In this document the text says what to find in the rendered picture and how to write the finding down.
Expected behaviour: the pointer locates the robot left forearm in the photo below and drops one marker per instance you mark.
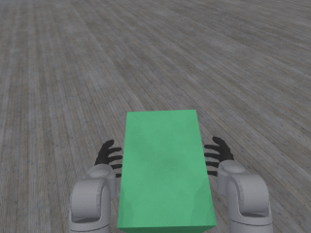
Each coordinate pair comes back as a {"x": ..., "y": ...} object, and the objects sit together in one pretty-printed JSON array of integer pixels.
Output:
[{"x": 90, "y": 201}]

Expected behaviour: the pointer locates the robot right hand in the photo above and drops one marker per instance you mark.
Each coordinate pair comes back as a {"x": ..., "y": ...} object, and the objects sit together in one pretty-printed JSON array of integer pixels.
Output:
[{"x": 224, "y": 154}]

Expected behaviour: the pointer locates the robot left hand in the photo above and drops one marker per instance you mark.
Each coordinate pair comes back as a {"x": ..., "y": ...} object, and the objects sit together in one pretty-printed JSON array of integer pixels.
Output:
[{"x": 104, "y": 153}]

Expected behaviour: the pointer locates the carton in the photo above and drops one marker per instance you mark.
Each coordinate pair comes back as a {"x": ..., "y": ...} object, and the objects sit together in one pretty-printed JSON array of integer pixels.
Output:
[{"x": 164, "y": 181}]

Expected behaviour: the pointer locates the robot right forearm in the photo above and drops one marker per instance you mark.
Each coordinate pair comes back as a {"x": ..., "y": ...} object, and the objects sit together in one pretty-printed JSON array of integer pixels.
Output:
[{"x": 247, "y": 197}]

